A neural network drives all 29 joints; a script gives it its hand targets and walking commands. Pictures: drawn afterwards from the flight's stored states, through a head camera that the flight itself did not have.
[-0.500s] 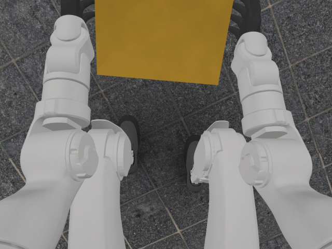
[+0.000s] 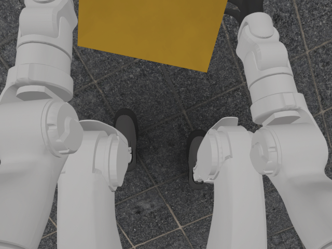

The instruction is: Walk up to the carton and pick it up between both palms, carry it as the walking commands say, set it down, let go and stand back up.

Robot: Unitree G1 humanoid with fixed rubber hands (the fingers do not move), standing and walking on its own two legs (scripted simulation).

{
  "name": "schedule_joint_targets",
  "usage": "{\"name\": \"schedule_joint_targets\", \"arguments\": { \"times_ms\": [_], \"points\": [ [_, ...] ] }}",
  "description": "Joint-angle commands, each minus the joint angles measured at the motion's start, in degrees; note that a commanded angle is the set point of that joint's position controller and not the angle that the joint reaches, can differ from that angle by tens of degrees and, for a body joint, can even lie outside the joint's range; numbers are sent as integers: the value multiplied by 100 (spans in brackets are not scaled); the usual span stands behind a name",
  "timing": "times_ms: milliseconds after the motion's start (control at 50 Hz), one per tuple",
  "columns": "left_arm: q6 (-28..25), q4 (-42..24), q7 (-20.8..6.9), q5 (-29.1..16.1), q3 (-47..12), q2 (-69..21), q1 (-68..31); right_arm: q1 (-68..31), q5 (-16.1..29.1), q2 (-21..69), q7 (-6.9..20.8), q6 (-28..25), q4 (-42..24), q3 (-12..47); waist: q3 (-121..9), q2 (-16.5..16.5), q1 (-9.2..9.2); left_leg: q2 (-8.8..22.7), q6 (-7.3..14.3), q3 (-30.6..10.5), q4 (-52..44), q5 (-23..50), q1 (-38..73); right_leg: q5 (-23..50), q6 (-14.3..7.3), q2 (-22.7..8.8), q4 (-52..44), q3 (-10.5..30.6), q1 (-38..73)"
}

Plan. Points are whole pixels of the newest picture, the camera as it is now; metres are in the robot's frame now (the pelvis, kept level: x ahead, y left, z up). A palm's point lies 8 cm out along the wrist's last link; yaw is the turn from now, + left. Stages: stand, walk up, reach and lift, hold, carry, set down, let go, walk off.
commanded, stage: set down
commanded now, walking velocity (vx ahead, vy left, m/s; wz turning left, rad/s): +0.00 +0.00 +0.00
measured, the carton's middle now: out of the picture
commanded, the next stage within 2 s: none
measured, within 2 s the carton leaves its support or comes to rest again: rests again in 0.92 s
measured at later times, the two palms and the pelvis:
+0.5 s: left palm out of the picture +0.55 +0.19 -0.18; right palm (246, 9) +0.52 -0.14 -0.20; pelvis +0.00 +0.00 -0.01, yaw +0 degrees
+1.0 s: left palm out of the picture +0.54 +0.20 -0.20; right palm (242, 7) +0.53 -0.14 -0.21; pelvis +0.00 +0.00 -0.02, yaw +0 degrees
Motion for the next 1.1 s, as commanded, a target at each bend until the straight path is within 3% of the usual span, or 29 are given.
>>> {"name": "schedule_joint_targets", "arguments": {
  "times_ms": [0, 20, 60, 100, 160, 220, 340, 380, 400, 420, 440, 460, 480, 540, 580, 620, 680, 700, 740, 780, 820, 840, 860, 880, 920, 940, 980, 1060, 1080],
  "points": [
    [-128, 50, -1326, -997, -1850, -5192, -1528, -4379, 909, 3887, 1446, -658, -1566, 1980, -6871, 197, 493, -596, 116, -92, 123, 2544, 4619, 2222, 147, 623, -1147, -295, 1137],
    [-181, -100, -1347, -1059, -1773, -5210, -1491, -4319, 860, 4095, 1481, -598, -1526, 2128, -6921, -183, 550, -643, 161, -118, 101, 2666, 4813, 2209, 225, 575, -1189, -278, 1238],
    [-182, -291, -1367, -1001, -1800, -5217, -1556, -4404, 939, 4347, 1498, -559, -1567, 2081, -7019, -53, 706, -563, 164, -33, 223, 2609, 4589, 2255, 176, 601, -1154, -199, 1278],
    [-129, 104, -1416, -949, -1663, -5227, -1525, -4592, 889, 3961, 1546, -553, -1410, 2001, -6402, 91, 673, -578, 125, -25, 148, 2066, 4356, 1729, 181, 544, -1196, -198, 959],
    [-129, 196, -1504, -877, -1548, -5219, -1416, -4440, 682, 4085, 1555, -549, -1223, 1820, -6026, -265, 519, -601, 157, -45, 162, 1715, 3814, 1605, 209, 573, -1099, -248, 947],
    [-108, 335, -1489, -741, -1307, -5161, -1342, -4541, 775, 4006, 1564, -538, -1212, 1882, -5906, -71, 841, -594, 97, -6, 165, 1742, 3718, 1641, 159, 585, -1217, -15, 899],
    [-128, 193, -1573, -969, -1502, -5164, -1519, -4399, 687, 4068, 1555, -545, -1257, 1771, -6319, -191, 496, -593, 114, 65, 308, 1957, 3872, 1900, 189, 568, -1143, -224, 1261],
    [-111, 466, -1572, -921, -1410, -5141, -1302, -4267, 737, 4147, 1588, -530, -1204, 1847, -6129, -204, 665, -589, 151, -93, 250, 2028, 4017, 1893, 217, 525, -978, -233, 926],
    [-101, 340, -1603, -907, -1532, -5196, -1308, -3836, 561, 4027, 1599, -486, -735, 1616, -5896, 60, 407, -560, 86, -10, 295, 1769, 3731, 1769, 139, 573, -1090, -149, 827],
    [-124, 234, -1609, -832, -1463, -5217, -1280, -3963, 676, 4314, 1633, -464, -823, 1738, -5810, 23, 773, -609, 102, 58, 195, 1906, 3707, 1875, 163, 576, -1081, -121, 969],
    [-85, 337, -1627, -949, -1582, -5311, -1325, -4057, 629, 4055, 1605, -535, -1138, 1619, -5962, 98, 375, -564, 82, -60, 233, 1781, 3753, 1811, 152, 588, -1004, -243, 808],
    [-87, 355, -1609, -884, -1464, -5301, -1322, -4121, 628, 4169, 1609, -522, -956, 1749, -5897, -241, 503, -622, 101, -61, 222, 1871, 3647, 1919, 164, 575, -964, -271, 945],
    [-91, 476, -1609, -891, -1536, -5229, -1390, -4095, 571, 4039, 1637, -515, -996, 1592, -5693, 102, 461, -567, 104, -101, 216, 1735, 3717, 1691, 114, 554, -1019, -200, 612],
    [-156, 349, -1606, -1010, -1601, -5403, -1513, -4050, 674, 4170, 1631, -591, -1037, 1670, -5852, 265, 463, -606, 37, 42, 302, 1840, 3644, 1926, 59, 607, -1088, -89, 970],
    [-102, 519, -1608, -940, -1514, -5235, -1279, -3933, 664, 4171, 1635, -563, -1073, 1719, -5905, -23, 502, -591, 88, -31, 283, 1866, 3730, 1867, 141, 593, -1019, -193, 865],
    [-129, 331, -1657, -975, -1583, -5331, -1521, -3656, 503, 4185, 1637, -507, -651, 1416, -5660, 193, 269, -612, 58, 18, 289, 1794, 3568, 1854, 71, 630, -1093, -143, 643],
    [-173, 435, -1604, -856, -1512, -5040, -1259, -3722, 656, 4301, 1648, -555, -777, 1597, -5668, 29, 584, -578, 103, -37, 249, 1875, 3715, 1879, 172, 561, -960, -199, 679],
    [-180, 220, -1638, -992, -1598, -5289, -1491, -3707, 548, 4041, 1622, -566, -717, 1430, -5819, 303, 271, -592, 39, 23, 322, 1782, 3522, 1874, 58, 621, -1038, -135, 643],
    [-131, 515, -1660, -818, -1393, -5076, -1364, -3740, 470, 4003, 1655, -514, -559, 1431, -5284, 57, 458, -564, 82, -20, 255, 1453, 3227, 1590, 91, 567, -1123, -56, 564],
    [-166, 377, -1659, -920, -1525, -5064, -1410, -3697, 534, 4099, 1649, -511, -673, 1443, -5405, 198, 379, -536, 88, -69, 270, 1601, 3486, 1703, 110, 551, -987, -134, 610],
    [-180, 356, -1659, -764, -1488, -4998, -1392, -3524, 555, 4197, 1637, -504, -502, 1412, -5491, 385, 593, -548, 51, 46, 319, 1785, 3507, 1888, 81, 610, -1008, -34, 737],
    [-145, 580, -1637, -962, -1503, -5118, -1177, -3491, 474, 4206, 1613, -473, -600, 1466, -5515, 104, 308, -543, 112, -87, 393, 1879, 3719, 1773, 191, 529, -939, -176, 557],
    [-199, 431, -1661, -886, -1537, -5007, -1300, -3616, 500, 4117, 1632, -548, -632, 1421, -5424, 197, 436, -573, 77, -49, 283, 1851, 3651, 1762, 147, 566, -1014, -165, 484],
    [-154, 631, -1699, -1003, -1639, -5271, -1144, -3517, 404, 3975, 1599, -551, -595, 1356, -5410, 256, 113, -569, 56, -21, 418, 1652, 3239, 1901, 97, 537, -988, -121, 871],
    [-224, 317, -1678, -936, -1477, -4930, -1354, -3314, 420, 4049, 1618, -526, -400, 1336, -5439, -20, 329, -519, 103, -98, 420, 1765, 3181, 2016, 94, 533, -927, -55, 614],
    [-305, 126, -1630, -1169, -1675, -4963, -1610, -3298, 484, 4064, 1536, -599, -609, 1434, -5763, -26, 145, -579, 50, -1, 369, 1820, 3582, 2045, 110, 578, -860, -220, 925],
    [-278, 280, -1652, -1045, -1646, -4974, -1568, -3365, 522, 4044, 1567, -561, -264, 1379, -5595, 356, 365, -523, 22, 56, 465, 1924, 3511, 2069, 76, 556, -893, -63, 784],
    [-355, 245, -1651, -1023, -1524, -4697, -1659, -3362, 409, 3992, 1542, -622, -329, 1444, -5259, -71, 381, -498, 74, -2, 507, 1807, 3154, 2020, 108, 519, -987, 23, 784],
    [-298, 412, -1658, -999, -1658, -4801, -1445, -3376, 477, 4109, 1561, -597, -288, 1365, -5402, 118, 383, -510, 55, -22, 391, 1821, 3223, 2149, 67, 552, -912, 3, 890]
  ]
}}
